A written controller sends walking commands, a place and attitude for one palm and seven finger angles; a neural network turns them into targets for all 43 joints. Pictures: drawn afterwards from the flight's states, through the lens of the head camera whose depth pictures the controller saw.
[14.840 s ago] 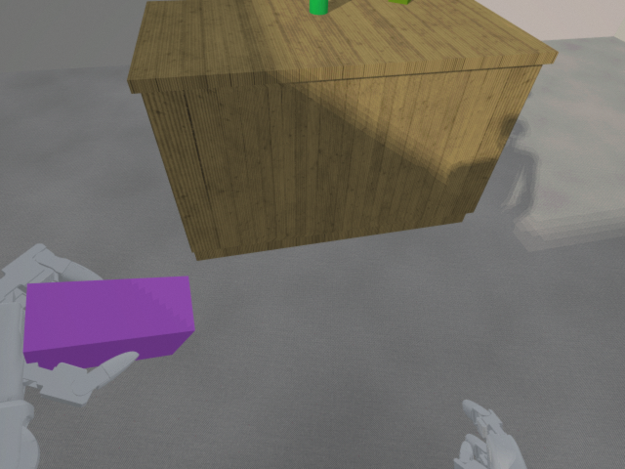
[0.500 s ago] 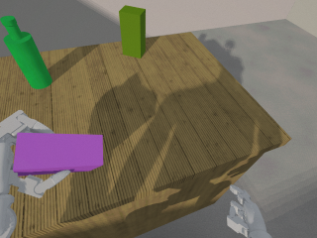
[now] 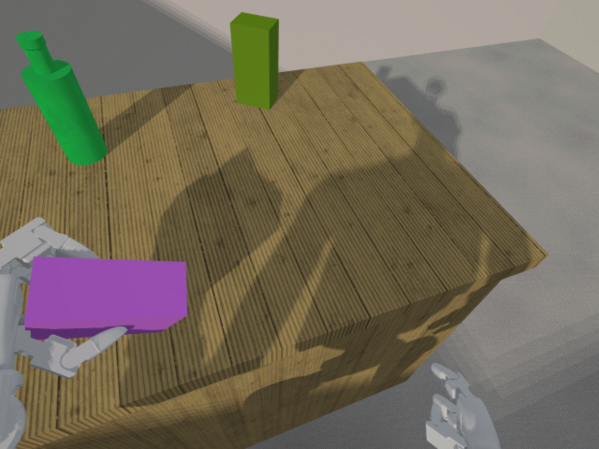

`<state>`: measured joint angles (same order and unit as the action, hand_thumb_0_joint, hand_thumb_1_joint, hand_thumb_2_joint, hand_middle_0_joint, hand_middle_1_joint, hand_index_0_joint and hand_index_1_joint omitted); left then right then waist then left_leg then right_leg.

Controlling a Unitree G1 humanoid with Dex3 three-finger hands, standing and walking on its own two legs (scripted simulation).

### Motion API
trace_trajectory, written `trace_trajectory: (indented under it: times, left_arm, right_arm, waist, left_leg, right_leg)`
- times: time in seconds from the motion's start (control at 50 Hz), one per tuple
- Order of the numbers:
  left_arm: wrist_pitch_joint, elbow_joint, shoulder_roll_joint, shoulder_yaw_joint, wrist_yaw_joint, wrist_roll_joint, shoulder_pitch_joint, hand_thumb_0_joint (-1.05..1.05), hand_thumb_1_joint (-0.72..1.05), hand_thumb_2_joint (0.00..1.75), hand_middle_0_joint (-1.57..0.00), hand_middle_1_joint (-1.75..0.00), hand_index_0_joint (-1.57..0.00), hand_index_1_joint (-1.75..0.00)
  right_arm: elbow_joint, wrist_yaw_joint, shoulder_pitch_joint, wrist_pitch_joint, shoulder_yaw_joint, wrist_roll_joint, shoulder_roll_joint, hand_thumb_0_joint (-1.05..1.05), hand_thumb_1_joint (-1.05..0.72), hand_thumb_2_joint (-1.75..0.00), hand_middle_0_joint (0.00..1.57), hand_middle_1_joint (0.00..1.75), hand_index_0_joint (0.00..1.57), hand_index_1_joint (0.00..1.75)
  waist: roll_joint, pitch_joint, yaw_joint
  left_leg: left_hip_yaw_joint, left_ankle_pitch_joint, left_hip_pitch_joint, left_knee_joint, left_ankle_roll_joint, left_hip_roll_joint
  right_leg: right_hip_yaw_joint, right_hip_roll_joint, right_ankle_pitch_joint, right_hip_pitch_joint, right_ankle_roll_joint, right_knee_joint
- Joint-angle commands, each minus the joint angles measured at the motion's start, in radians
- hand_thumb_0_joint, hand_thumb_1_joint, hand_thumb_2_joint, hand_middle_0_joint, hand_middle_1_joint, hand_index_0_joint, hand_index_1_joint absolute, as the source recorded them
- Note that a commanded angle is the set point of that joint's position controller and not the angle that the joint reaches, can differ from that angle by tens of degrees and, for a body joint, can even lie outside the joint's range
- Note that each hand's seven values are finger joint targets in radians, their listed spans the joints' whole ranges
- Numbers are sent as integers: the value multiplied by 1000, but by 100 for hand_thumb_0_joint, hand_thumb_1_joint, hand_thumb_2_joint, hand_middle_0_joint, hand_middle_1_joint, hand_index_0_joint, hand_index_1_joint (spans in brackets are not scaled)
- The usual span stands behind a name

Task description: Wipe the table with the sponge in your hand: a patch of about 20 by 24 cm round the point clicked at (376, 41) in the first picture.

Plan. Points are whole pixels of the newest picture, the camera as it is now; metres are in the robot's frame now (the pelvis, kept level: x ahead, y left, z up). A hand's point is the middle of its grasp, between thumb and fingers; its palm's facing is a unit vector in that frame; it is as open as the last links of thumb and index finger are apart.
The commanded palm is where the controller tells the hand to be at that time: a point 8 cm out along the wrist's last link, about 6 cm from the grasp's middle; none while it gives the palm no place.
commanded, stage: shuffle to correct the standing spot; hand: left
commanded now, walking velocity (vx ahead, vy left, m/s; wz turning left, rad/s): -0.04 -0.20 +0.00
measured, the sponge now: (131, 300) +0.24 +0.21 +0.12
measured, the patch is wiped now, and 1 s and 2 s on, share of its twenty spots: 0.00 0.00 0.00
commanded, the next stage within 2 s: come to a stop and stand still in 0.52 s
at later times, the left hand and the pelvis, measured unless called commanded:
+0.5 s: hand (143, 297) +0.22 +0.19 +0.15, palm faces +0.31 -0.84 -0.44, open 9.9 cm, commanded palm +0.17 +0.22 +0.17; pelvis +0.00 -0.06 +0.00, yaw -1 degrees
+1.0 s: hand (85, 266) +0.24 +0.24 +0.17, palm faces +0.45 -0.74 -0.49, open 9.9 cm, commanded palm +0.16 +0.22 +0.17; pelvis +0.00 -0.06 +0.00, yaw +0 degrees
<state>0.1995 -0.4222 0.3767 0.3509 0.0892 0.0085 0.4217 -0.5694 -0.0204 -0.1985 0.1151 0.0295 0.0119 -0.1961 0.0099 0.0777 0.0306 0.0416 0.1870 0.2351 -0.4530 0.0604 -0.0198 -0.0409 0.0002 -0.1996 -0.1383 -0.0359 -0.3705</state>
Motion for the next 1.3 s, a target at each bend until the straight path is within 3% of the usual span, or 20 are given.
trace_trajectory:
  times: [0.0, 0.1, 0.24, 0.26, 0.32, 0.52, 0.72, 0.84, 0.86, 0.88, 0.9, 0.92, 0.94, 0.98, 1.04, 1.12, 1.14, 1.16, 1.24, 1.28]
  left_arm:
    - [76, -289, 164, 99, 16, 22, -102, 0, 10, 130, -120, -160, -120, -160]
    - [72, -281, 163, 107, 17, 25, -109, 0, 10, 130, -120, -160, -120, -160]
    - [58, -259, 180, 132, 12, 29, -80, 0, 10, 130, -120, -160, -120, -160]
    - [55, -233, 128, 82, 4, 38, -71, 0, 10, 130, -120, -160, -120, -160]
    - [55, -279, 170, 116, 6, 42, -77, 0, 10, 130, -120, -160, -120, -160]
    - [30, -323, 209, 161, 1, 72, -20, 0, 10, 130, -120, -160, -120, -160]
    - [11, -305, 190, 154, 35, 75, 44, 0, 10, 130, -120, -160, -120, -160]
    - [-2, -279, 204, 155, 53, 61, 36, 0, 10, 130, -120, -160, -120, -160]
    - [0, -265, 166, 118, 47, 62, 19, 0, 10, 130, -120, -160, -120, -160]
    - [102, -457, 948, 710, 33, -63, -932, 0, 10, 130, -120, -160, -120, -160]
    - [67, 73, 365, 305, -8, 12, -416, 0, 10, 130, -120, -160, -120, -160]
    - [76, 34, 284, 261, 3, 40, -156, 0, 10, 130, -120, -160, -120, -160]
    - [59, 111, 114, 110, 3, 51, -52, 0, 10, 130, -120, -160, -120, -160]
    - [77, -140, 134, 84, 2, 58, -121, 0, 10, 130, -120, -160, -120, -160]
    - [61, -237, 77, 4, 9, 55, -20, 0, 10, 130, -120, -160, -120, -160]
    - [71, -291, 189, 119, 27, 35, -78, 0, 10, 130, -120, -160, -120, -160]
    - [74, -314, 261, 197, 40, 32, -88, 0, 10, 130, -120, -160, -120, -160]
    - [85, -311, 217, 174, 39, 32, -119, 0, 10, 130, -120, -160, -120, -160]
    - [104, -314, 231, 200, 42, 21, -182, 0, 10, 130, -120, -160, -120, -160]
    - [113, -318, 192, 155, 36, 20, -192, 0, 10, 130, -120, -160, -120, -160]
  right_arm:
    - [170, -16, 102, 62, -57, 8, -127, 0, -90, -90, 20, 30, 20, 30]
    - [174, -11, 93, 62, -63, 8, -124, 0, -90, -90, 20, 30, 20, 30]
    - [179, 2, 96, 55, -69, 10, -120, 0, -90, -90, 20, 30, 20, 30]
    - [178, 3, 85, 48, -67, 8, -118, 0, -90, -90, 20, 30, 20, 30]
    - [190, 1, 89, 45, -79, 10, -118, 0, -90, -90, 20, 30, 20, 30]
    - [194, -13, 90, 26, -94, 9, -121, 0, -90, -90, 20, 30, 20, 30]
    - [179, -24, 104, 9, -82, 22, -122, 0, -90, -90, 20, 30, 20, 30]
    - [157, -38, 135, 5, -72, 23, -127, 0, -90, -90, 20, 30, 20, 30]
    - [152, -37, 116, 1, -70, 17, -130, 0, -90, -90, 20, 30, 20, 30]
    - [126, -46, -44, 66, -121, -24, -156, 0, -90, -90, 20, 30, 20, 30]
    - [98, -41, 52, 72, -77, -12, -69, 0, -90, -90, 20, 30, 20, 30]
    - [151, -31, 45, 80, -102, 7, -117, 0, -90, -90, 20, 30, 20, 30]
    - [138, -13, 51, 82, -98, 21, -127, 0, -90, -90, 20, 30, 20, 30]
    - [142, 5, 55, 80, -104, 17, -149, 0, -90, -90, 20, 30, 20, 30]
    - [157, 29, 109, 96, -82, 22, -125, 0, -90, -90, 20, 30, 20, 30]
    - [173, 5, 112, 92, -76, 4, -137, 0, -90, -90, 20, 30, 20, 30]
    - [166, -4, 130, 86, -70, 2, -140, 0, -90, -90, 20, 30, 20, 30]
    - [169, -11, 121, 83, -68, -1, -134, 0, -90, -90, 20, 30, 20, 30]
    - [170, -19, 117, 97, -56, 2, -118, 0, -90, -90, 20, 30, 20, 30]
    - [170, -14, 88, 109, -56, 1, -116, 0, -90, -90, 20, 30, 20, 30]
  waist:
    - [-108, -160, -6]
    - [-156, -152, -5]
    - [-95, -150, -8]
    - [-94, -147, -16]
    - [-97, -170, -13]
    - [-61, -215, -12]
    - [-31, -210, -14]
    - [-13, -176, -10]
    - [2, -174, -14]
    - [208, -17, 20]
    - [174, -204, 9]
    - [135, -152, 44]
    - [-44, -216, 30]
    - [-139, -275, 15]
    - [-40, -241, 19]
    - [23, -131, 3]
    - [-8, -122, 7]
    - [-49, -117, -4]
    - [-278, -122, 6]
    - [-259, -133, 0]
  left_leg:
    - [-137, 52, -86, 168, -47, 137]
    - [-155, 95, -72, 197, -49, 170]
    - [-108, 71, -95, 129, -48, 163]
    - [-113, 67, -86, 121, -43, 155]
    - [-106, 15, -102, 80, -38, 160]
    - [-65, -143, -118, -42, -40, 143]
    - [-52, -56, -64, -100, -39, 79]
    - [-68, -97, -110, -43, -24, 95]
    - [-71, -92, -106, -34, -21, 96]
    - [61, -79, 36, -129, -48, 44]
    - [-15, -111, 0, -92, -36, -41]
    - [-10, -123, -15, -89, -50, 18]
    - [11, -173, -100, -34, -37, 36]
    - [-46, -265, -151, 1, -16, 92]
    - [-61, -196, -132, 14, -10, 117]
    - [-115, 125, -3, 96, -21, 104]
    - [-120, 170, -3, 122, -24, 105]
    - [-148, 229, 36, 156, -15, 117]
    - [-185, 372, 128, 256, -4, 173]
    - [-196, 346, 107, 237, -1, 177]
  right_leg:
    - [21, -15, 60, -16, 48, 12]
    - [33, -1, 34, -17, 41, -11]
    - [10, -4, 46, -64, 47, 34]
    - [14, -2, 50, -66, 46, 45]
    - [-13, -19, 89, -64, 53, 41]
    - [-61, -48, 243, -72, 62, 19]
    - [-143, -115, 332, -36, 28, 54]
    - [-119, -103, 282, -66, 29, 58]
    - [-95, -92, 244, -62, 32, 58]
    - [-122, -67, 509, -182, -86, 178]
    - [-144, -122, 580, -17, 42, 9]
    - [-195, -136, 645, 2, 9, 27]
    - [-155, -129, 605, 32, 38, -47]
    - [-95, -84, 331, 5, 10, -71]
    - [-53, -45, 159, -32, 17, -54]
    - [-59, -35, -85, -82, 47, 20]
    - [-49, -20, -116, -95, 48, 16]
    - [-21, -19, -127, -65, 49, -9]
    - [36, 13, -73, 39, 43, -143]
    - [36, -1, -55, 42, 48, -124]
